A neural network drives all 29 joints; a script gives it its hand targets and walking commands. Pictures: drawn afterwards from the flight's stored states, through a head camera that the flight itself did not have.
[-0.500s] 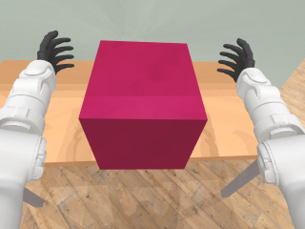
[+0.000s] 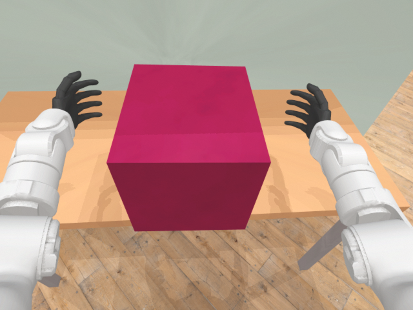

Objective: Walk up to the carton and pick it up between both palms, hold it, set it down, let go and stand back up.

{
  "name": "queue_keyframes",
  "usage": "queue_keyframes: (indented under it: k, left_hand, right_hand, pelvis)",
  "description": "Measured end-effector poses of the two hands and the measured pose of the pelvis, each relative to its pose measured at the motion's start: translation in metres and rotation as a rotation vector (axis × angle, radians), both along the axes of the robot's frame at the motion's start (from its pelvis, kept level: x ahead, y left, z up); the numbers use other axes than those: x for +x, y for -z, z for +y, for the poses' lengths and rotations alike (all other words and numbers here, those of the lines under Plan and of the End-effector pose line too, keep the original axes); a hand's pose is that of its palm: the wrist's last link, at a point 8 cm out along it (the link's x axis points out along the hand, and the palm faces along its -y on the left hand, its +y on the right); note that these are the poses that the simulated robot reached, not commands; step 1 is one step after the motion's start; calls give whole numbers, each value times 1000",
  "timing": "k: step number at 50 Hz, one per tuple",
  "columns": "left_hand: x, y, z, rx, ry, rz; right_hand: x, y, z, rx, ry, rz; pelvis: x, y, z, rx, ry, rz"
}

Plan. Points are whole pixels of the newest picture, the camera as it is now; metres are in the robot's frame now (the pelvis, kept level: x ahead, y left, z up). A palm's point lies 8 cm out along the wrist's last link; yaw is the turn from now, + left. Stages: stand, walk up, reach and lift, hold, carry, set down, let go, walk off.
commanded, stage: set down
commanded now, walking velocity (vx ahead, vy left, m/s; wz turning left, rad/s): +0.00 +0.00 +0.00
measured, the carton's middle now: (190, 148) +0.48 +0.03 +0.02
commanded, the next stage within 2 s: none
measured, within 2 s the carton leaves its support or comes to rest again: neither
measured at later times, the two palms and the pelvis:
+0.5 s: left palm (60, 164) +0.37 +0.26 +0.10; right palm (317, 169) +0.36 -0.22 +0.09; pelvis +0.01 +0.01 +0.00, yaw +0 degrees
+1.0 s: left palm (56, 219) +0.29 +0.27 +0.04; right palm (313, 215) +0.29 -0.21 +0.04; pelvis +0.02 +0.01 +0.00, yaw +0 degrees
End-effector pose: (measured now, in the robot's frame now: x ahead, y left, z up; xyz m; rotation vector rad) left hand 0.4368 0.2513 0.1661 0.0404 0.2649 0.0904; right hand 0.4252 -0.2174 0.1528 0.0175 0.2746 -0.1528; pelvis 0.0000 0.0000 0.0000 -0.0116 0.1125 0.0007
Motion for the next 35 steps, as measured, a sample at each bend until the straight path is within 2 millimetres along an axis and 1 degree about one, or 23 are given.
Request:
queue_keyframes:
  k: [6, 11, 14, 20, 24, 28, 35]
  left_hand:
    - [-27, 36, 9, -5, -15, 26]
    - [-44, 56, 16, -11, -29, 33]
    - [-50, 61, 17, -14, -29, 28]
    - [-58, 61, 14, -10, -8, 4]
    - [-65, 63, 13, -9, 1, -4]
    - [-73, 71, 14, -6, 1, -2]
    - [-96, 95, 16, -4, -3, 22]
  right_hand:
    - [-24, 36, 3, 16, 1, 16]
    - [-39, 52, 4, 23, 0, 14]
    - [-43, 56, 4, 22, -3, 7]
    - [-52, 55, 2, 21, -3, -20]
    - [-61, 58, -1, 18, 4, -24]
    - [-74, 68, -4, 16, 6, -15]
    - [-99, 91, -2, 16, -4, 7]
  pelvis:
    - [2, -1, 0, 1, -1, -30]
    - [2, 0, 1, 1, -4, -29]
    - [3, 0, 2, 0, -5, -26]
    - [6, 0, 5, -2, -5, -39]
    - [10, -1, 7, -2, -4, -59]
    - [13, -2, 9, -1, 0, -78]
    - [17, -2, 10, -2, 6, -92]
